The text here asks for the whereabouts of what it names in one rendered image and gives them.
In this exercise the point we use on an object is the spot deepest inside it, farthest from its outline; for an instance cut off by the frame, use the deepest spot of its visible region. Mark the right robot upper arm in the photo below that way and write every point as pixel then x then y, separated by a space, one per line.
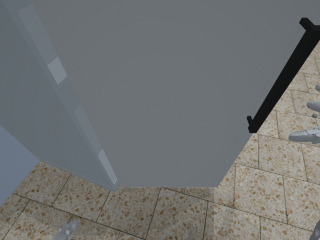
pixel 316 233

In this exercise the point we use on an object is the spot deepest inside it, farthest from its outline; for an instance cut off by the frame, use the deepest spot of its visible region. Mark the fridge door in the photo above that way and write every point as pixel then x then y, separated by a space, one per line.
pixel 167 85

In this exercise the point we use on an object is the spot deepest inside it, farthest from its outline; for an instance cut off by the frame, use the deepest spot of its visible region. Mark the left robot hand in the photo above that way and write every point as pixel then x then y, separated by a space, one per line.
pixel 66 230

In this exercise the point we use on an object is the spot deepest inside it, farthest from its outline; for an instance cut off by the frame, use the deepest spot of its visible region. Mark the handle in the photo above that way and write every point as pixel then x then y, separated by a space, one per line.
pixel 302 51

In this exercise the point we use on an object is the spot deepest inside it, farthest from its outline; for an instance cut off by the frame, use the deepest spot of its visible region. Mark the right robot hand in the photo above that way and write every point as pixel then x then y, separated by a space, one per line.
pixel 309 135

